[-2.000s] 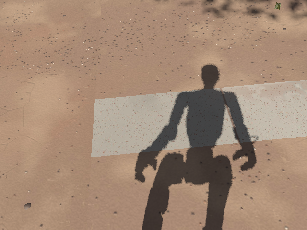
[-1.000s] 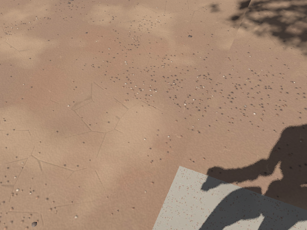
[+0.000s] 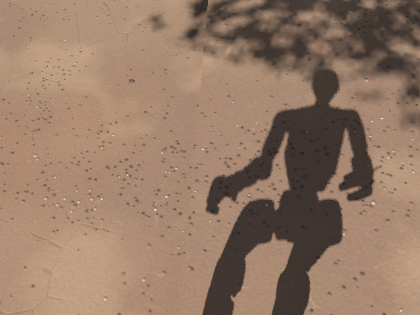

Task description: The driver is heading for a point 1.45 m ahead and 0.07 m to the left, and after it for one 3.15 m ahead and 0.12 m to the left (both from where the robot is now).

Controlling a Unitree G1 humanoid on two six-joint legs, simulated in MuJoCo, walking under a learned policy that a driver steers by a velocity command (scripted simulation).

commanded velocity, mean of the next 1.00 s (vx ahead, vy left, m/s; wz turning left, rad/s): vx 0.50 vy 0.00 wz -0.15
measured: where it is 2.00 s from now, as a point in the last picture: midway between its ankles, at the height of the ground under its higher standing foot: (248, 143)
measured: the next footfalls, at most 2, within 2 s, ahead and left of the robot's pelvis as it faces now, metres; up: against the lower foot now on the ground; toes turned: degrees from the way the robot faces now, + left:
left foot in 0.40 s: +0.35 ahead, +0.11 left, +0.00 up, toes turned -8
right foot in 0.92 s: +0.66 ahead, -0.18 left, +0.00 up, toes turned -8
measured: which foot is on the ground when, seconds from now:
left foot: up 0.00-0.38, down 0.40-0.94, up 0.96-1.00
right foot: down 0.00-0.42, up 0.44-0.90, down 0.92-1.00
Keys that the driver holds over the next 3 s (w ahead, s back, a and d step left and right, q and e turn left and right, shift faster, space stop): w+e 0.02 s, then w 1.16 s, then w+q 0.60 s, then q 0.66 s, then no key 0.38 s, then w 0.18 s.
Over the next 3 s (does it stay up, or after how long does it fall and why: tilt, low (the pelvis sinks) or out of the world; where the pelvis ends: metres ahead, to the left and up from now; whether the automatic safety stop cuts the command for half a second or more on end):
stays up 1.16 -0.07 0.01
